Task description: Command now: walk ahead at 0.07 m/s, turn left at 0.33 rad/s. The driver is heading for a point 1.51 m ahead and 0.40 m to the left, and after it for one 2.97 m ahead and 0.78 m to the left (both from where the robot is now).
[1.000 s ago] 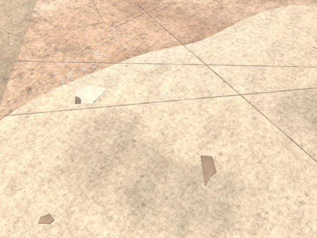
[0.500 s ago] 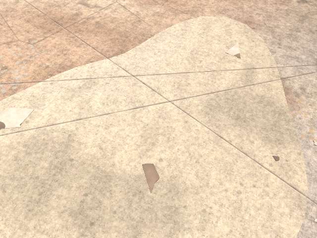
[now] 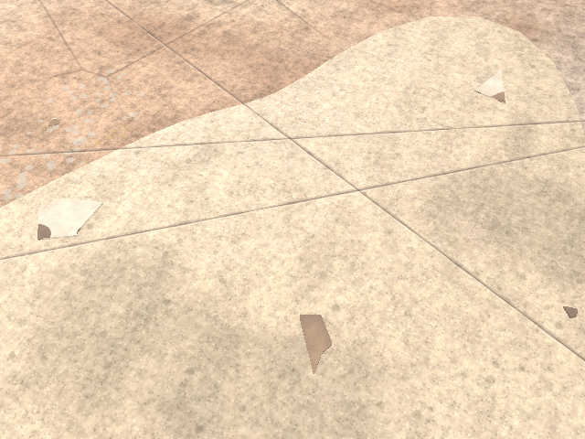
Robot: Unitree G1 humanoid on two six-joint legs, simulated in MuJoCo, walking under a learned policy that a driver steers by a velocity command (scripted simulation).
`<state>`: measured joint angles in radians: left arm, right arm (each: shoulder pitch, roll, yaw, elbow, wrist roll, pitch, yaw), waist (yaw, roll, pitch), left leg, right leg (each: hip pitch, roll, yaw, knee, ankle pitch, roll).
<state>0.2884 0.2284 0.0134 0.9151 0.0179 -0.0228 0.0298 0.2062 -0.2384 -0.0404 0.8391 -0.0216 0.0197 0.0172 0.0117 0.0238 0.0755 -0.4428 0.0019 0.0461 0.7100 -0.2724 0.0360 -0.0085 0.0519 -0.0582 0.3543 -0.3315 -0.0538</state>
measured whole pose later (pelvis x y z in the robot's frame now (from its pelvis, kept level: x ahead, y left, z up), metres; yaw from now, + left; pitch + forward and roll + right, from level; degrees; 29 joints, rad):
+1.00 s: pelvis +0.28 +0.07 -0.01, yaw +31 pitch +3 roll +0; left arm 0.46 0.23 0.03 0.92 0.02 -0.08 0.00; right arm 0.02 -0.26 -0.03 0.71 -0.05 0.00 0.08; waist 0.09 0.03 0.04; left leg -0.58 0.00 0.05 0.64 -0.17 0.08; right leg 0.11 -0.02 -0.15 0.22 -0.38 0.01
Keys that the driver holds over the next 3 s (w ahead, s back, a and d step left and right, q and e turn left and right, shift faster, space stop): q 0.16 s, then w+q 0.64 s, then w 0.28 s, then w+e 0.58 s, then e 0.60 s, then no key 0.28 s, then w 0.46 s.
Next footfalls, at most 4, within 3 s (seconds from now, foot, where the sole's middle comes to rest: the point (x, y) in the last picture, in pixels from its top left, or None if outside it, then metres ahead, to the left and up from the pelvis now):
0.06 left None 0.12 0.09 -0.77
0.58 right None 0.22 -0.09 -0.77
1.04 left None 0.39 0.24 -0.77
1.58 right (211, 331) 0.72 0.25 -0.77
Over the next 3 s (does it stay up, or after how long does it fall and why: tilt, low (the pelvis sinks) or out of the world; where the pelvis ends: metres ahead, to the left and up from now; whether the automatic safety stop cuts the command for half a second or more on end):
stays up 0.87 0.35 0.00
